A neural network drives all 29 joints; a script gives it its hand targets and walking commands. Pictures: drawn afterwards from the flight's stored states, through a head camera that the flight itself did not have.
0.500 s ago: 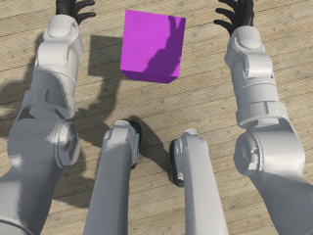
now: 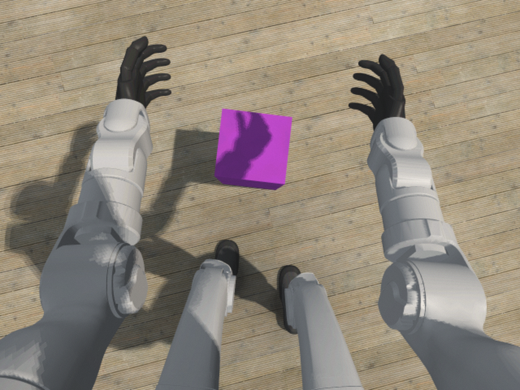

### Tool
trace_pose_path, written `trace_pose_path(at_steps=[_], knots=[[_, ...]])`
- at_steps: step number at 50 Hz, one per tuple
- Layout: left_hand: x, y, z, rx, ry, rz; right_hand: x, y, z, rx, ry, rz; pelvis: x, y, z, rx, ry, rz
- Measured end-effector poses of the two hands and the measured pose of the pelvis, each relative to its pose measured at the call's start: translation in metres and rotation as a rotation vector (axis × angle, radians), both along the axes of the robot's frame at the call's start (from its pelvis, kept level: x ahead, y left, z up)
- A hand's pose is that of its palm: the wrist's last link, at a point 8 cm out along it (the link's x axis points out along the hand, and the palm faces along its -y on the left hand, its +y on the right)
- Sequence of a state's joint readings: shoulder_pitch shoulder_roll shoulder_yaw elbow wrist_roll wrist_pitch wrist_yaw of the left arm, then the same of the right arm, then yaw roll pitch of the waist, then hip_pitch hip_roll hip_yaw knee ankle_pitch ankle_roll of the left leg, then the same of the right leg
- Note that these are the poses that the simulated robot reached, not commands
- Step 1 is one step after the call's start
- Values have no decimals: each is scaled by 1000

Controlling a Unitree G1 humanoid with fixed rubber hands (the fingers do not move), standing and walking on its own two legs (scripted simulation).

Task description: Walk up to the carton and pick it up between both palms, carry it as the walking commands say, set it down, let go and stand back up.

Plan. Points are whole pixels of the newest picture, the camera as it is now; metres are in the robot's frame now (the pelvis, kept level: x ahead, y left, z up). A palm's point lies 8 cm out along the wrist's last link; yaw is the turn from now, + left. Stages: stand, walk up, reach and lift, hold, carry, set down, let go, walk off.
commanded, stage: set down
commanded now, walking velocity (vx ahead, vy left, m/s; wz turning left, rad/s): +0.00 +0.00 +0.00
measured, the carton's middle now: (252, 155) +0.49 +0.04 -0.53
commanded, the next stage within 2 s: let go in 0.08 s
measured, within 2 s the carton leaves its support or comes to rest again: neither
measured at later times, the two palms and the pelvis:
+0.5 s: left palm (95, 180) +0.36 +0.22 -0.05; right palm (433, 186) +0.38 -0.19 -0.04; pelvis +0.04 +0.00 +0.07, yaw +1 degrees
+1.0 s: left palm (18, 330) +0.22 +0.23 +0.04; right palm out of the picture +0.24 -0.24 +0.05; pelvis +0.08 -0.01 +0.12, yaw +1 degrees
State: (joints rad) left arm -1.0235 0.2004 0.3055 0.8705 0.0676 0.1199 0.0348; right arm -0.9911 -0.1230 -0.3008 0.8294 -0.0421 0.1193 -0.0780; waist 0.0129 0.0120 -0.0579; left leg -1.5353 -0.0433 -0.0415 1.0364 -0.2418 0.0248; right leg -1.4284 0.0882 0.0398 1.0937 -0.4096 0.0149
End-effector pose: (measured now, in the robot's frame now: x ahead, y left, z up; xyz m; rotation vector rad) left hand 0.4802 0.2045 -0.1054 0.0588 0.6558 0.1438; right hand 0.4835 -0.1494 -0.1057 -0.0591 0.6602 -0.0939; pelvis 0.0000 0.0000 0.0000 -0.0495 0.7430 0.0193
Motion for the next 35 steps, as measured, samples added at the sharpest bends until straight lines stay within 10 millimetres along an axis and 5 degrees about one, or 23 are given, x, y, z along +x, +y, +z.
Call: trace_pose_path(at_steps=[8, 16, 35], knots=[[-3, -6, 3, 13, 17, -12, 1, 5, 8, -33, -6, 30, 9, -1, 18, 7, 15, 1], [-51, 2, -4, 70, 100, -33, -44, -12, 8, -117, 78, 58, 20, -3, 37, 9, -16, 7], [-175, 16, 105, 75, 135, -85, -169, -59, 111, -112, 133, 88, 59, -2, 96, 45, -400, 4]])
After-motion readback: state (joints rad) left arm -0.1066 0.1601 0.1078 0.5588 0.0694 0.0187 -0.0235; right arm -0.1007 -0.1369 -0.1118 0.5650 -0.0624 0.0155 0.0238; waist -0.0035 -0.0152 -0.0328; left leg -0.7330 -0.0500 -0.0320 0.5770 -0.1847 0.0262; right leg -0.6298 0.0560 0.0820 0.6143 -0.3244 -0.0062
